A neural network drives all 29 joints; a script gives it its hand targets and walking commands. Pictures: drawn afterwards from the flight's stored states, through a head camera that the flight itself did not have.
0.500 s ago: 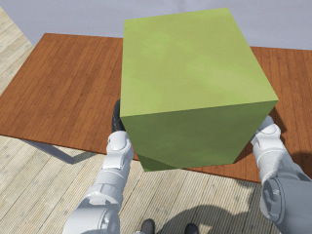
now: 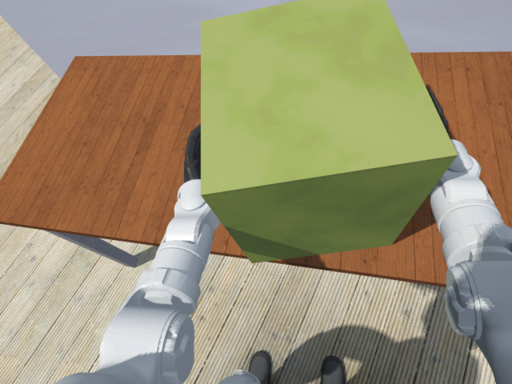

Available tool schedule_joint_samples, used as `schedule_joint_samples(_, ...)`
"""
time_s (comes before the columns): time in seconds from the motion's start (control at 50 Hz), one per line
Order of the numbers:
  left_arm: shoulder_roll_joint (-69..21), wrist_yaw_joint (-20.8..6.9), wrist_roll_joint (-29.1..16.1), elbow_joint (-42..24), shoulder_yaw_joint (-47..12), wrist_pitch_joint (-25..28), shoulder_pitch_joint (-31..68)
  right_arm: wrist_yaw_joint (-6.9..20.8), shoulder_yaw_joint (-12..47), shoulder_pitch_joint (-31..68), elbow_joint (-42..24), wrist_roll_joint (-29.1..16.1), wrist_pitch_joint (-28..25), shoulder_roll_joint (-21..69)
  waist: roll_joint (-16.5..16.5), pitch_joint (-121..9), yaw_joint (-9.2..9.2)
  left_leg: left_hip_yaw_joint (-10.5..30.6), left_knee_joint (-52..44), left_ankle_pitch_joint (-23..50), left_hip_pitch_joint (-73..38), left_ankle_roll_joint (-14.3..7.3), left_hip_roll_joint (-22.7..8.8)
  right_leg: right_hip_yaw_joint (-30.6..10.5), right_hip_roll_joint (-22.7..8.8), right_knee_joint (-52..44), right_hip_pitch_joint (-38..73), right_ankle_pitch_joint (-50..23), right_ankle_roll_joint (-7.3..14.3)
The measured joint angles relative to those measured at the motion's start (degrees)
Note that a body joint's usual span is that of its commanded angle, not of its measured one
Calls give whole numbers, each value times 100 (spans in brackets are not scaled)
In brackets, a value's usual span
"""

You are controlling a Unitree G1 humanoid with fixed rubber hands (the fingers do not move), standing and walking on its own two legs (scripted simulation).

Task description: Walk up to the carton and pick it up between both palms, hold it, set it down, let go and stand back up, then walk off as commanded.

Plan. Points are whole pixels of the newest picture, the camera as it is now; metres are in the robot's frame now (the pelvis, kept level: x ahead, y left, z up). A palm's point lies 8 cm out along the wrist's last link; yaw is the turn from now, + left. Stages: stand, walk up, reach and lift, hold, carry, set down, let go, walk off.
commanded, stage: set down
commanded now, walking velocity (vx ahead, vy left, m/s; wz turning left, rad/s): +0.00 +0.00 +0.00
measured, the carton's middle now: (305, 144) +0.50 +0.03 +0.01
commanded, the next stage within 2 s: none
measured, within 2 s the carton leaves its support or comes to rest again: neither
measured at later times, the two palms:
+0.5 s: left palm (181, 197) +0.36 +0.19 +0.04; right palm (487, 158) +0.46 -0.21 +0.05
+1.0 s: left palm (170, 243) +0.29 +0.19 +0.05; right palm (493, 241) +0.36 -0.22 +0.02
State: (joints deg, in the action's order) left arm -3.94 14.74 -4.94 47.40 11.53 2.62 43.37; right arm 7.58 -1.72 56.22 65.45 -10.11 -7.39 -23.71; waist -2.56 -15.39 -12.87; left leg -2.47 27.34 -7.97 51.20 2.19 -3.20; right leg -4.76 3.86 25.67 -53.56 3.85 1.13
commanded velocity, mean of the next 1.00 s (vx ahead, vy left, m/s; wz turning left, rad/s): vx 0.00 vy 0.00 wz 0.00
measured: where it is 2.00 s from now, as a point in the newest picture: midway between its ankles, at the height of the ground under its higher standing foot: outside the picture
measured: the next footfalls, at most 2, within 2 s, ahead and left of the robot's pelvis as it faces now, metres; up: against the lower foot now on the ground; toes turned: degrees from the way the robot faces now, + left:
none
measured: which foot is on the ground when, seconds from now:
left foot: down 0.00-1.00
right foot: down 0.00-1.00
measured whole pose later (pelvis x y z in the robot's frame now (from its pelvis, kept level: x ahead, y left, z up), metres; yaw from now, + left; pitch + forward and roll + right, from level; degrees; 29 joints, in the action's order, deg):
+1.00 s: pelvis -0.03 -0.02 +0.01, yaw +4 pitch +10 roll +2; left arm 1.7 16.0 -8.8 24.2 1.2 -9.6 21.2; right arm 13.6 -2.3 24.8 44.3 -17.5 -3.7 -25.5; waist -0.6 -2.7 -6.1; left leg 0.7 29.7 -9.0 31.1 3.3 -1.0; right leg -1.9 2.0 34.3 -35.1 9.5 2.6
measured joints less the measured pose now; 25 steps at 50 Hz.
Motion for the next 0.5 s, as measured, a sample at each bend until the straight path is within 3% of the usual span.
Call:
schedule_joint_samples(0.26, -61, 97, 198, -1925, -415, -769, -926, 219, 106, -604, -538, -499, 66, -321, 85, 422, 231, 147, -54, -79, -531, 18, -70, 144, 51, -392, 735, -57, 40)
schedule_joint_samples(0.5, 459, 105, 56, -2776, -690, -1332, -1643, 397, 231, -1537, -1456, -968, 165, -582, 303, 689, 640, 298, -327, 124, -994, 118, -59, 291, 43, -457, 1151, -100, 146)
